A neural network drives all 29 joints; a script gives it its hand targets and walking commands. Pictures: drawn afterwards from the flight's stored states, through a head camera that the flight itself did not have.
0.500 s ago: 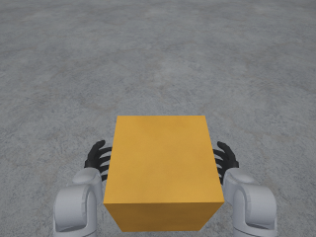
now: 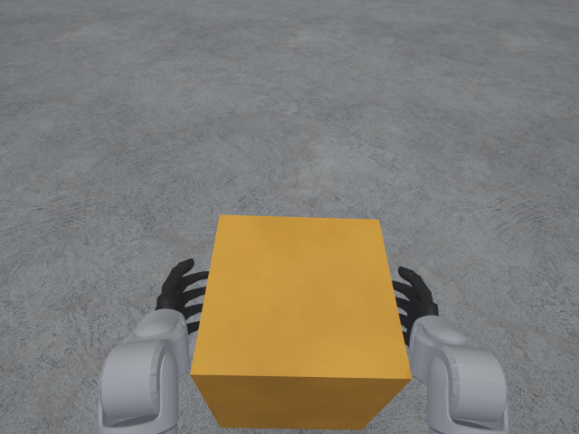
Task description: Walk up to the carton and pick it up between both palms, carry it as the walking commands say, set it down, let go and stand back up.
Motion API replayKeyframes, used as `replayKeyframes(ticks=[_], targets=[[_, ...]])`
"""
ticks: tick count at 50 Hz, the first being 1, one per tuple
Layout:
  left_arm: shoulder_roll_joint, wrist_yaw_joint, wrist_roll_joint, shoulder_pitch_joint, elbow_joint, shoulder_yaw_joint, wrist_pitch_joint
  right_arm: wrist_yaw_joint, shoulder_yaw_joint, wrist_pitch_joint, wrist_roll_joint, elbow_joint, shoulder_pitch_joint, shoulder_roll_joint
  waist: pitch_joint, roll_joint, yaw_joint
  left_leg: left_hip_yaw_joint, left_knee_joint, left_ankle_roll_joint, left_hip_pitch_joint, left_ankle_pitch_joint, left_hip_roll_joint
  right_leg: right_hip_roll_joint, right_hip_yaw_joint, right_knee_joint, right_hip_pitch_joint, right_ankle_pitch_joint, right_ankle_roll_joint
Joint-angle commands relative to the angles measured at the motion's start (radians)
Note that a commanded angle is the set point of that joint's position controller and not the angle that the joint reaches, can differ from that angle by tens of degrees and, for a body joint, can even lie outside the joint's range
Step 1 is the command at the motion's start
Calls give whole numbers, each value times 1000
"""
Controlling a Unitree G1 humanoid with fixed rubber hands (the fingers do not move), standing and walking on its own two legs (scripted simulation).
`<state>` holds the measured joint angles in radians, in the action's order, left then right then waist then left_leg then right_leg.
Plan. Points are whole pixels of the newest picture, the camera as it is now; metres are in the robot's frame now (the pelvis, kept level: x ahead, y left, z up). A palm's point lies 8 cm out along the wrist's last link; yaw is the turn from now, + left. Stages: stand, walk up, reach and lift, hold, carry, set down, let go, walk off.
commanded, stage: carry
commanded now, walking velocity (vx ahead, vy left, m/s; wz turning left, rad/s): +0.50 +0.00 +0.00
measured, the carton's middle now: (295, 329) +0.29 +0.00 +0.03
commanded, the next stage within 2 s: none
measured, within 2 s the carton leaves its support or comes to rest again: neither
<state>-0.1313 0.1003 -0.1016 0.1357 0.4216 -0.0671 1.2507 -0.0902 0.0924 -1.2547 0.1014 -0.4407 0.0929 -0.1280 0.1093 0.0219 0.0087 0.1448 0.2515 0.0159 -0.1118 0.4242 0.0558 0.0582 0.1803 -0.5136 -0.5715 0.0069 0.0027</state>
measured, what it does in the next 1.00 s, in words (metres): walks ahead: right foot, then left foot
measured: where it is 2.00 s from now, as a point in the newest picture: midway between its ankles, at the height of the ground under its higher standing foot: (297, 247)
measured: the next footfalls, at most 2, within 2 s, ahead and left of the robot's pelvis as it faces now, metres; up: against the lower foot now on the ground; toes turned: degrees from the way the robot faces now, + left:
right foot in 0.04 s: +0.21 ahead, -0.12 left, +0.00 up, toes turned -10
left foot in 0.56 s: +0.55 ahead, +0.09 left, +0.00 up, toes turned +9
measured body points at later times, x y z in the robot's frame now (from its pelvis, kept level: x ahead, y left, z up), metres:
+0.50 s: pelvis +0.33 -0.01 +0.01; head +0.32 -0.03 +0.46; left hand +0.60 +0.13 +0.11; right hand +0.59 -0.18 +0.10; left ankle +0.49 +0.11 -0.70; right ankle +0.17 -0.11 -0.73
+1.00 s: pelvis +0.65 +0.00 +0.02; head +0.64 +0.02 +0.47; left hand +0.92 +0.15 +0.10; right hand +0.91 -0.15 +0.10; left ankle +0.51 +0.09 -0.73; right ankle +0.79 -0.16 -0.68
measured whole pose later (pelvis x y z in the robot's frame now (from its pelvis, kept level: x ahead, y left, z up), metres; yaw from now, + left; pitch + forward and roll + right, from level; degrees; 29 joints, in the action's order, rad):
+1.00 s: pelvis +0.65 +0.00 +0.02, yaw -1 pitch +4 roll -3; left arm -0.13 0.10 -0.10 0.11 0.43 -0.06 1.24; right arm -0.09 0.08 -1.24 0.09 -0.44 0.08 -0.13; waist 0.12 0.01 0.01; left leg 0.16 0.23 -0.01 -0.02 0.33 0.05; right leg 0.09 0.14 -0.62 -0.62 0.06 0.03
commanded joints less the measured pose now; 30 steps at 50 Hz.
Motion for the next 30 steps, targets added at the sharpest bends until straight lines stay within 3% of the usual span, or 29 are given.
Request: replayKeyframes(ticks=[1, 2, 3, 4, 5, 6, 7, 8, 10, 13, 18, 21, 25, 27, 28, 29, 30], targets=[[-869, -245, 402, 453, 8, 677, -11, 266, -682, 12, -393, -112, 513, -772, 197, 104, 8, 65, 358, -30, 49, -978, 118, -62, 64, 116, 393, -55, -29], [-869, -247, 404, 435, 7, 676, -16, 266, -691, 14, -393, -127, 535, -760, 280, -1, 34, 52, 575, -7, 206, -754, 77, -17, 24, 76, 623, -17, -32], [-844, -252, 409, 446, 9, 667, -27, 258, -726, 10, -413, -157, 575, -780, 433, -311, 22, 22, 949, 38, 573, -314, -27, 285, -452, 61, 958, -53, -187], [-862, -253, 416, 433, 3, 656, -36, 257, -753, 15, -413, -164, 580, -797, 424, -396, 8, -78, 1117, 14, 757, 100, -90, 356, -640, 147, 1000, -263, -215], [-901, -249, 419, 448, 53, 664, -47, 261, -764, 27, -435, -178, 578, -819, 393, -293, 8, -146, 1163, -9, 780, 79, -37, 328, -557, 159, 908, -353, -185], [-942, -247, 426, 493, 79, 681, -55, 262, -763, 40, -445, -186, 615, -850, 408, -172, 9, -170, 1111, -23, 779, 26, 1, 314, -475, 136, 875, -327, -166], [-958, -248, 418, 501, 95, 670, -58, 263, -752, 47, -449, -169, 616, -878, 370, -100, 8, -158, 1011, -25, 756, -35, 34, 311, -407, 162, 780, -229, -147], [-971, -251, 423, 514, 129, 675, -61, 261, -758, 54, -447, -181, 604, -902, 348, -95, 4, -148, 919, -16, 704, -71, 49, 291, -339, 196, 693, -114, -122], [-959, -261, 428, 500, 136, 675, -60, 251, -767, 61, -442, -198, 605, -921, 320, -153, 9, -91, 819, 2, 677, -117, 29, 254, -248, 245, 633, -53, -117], [-912, -272, 420, 420, 98, 655, -48, 234, -767, 56, -416, -169, 550, -900, 276, -218, 12, -47, 708, 16, 745, -207, 30, 235, -179, 292, 683, -159, -126], [-874, -283, 409, 404, 80, 655, -29, 238, -750, 35, -411, -127, 533, -872, 150, -193, 9, 16, 436, 28, 750, -400, 13, 177, -71, 333, 674, -216, -107], [-873, -282, 402, 395, 43, 652, -14, 244, -743, 11, -415, -106, 539, -846, 92, -184, 15, 63, 303, 20, 725, -454, -7, 167, -47, 351, 676, -253, -104], [-881, -278, 396, 421, 49, 664, -5, 258, -745, -12, -436, -85, 551, -837, 128, -203, 11, 68, 190, -31, 565, -470, -37, 169, -13, 207, 711, -460, -75], [-888, -273, 397, 450, 53, 675, 1, 263, -744, -13, -444, -71, 522, -835, 211, -144, -24, 81, 117, -52, 307, -461, -65, 116, 54, -64, 618, -425, -36], [-873, -270, 385, 455, 34, 670, 5, 267, -742, -14, -443, -73, 512, -824, 276, -56, -48, 6, 119, -68, 85, -451, 2, 77, 58, -287, 435, -241, -14], [-860, -263, 396, 442, 50, 673, 7, 267, -727, -7, -453, -75, 505, -801, 432, 230, -30, -399, 185, -187, -227, -552, 301, -13, 10, -612, 114, 148, 36], [-875, -258, 419, 484, 78, 683, -3, 264, -724, 13, -457, -76, 511, -844, 464, 319, -16, -618, 113, -269, -361, -644, 370, -94, -120, -801, -134, 514, 27]])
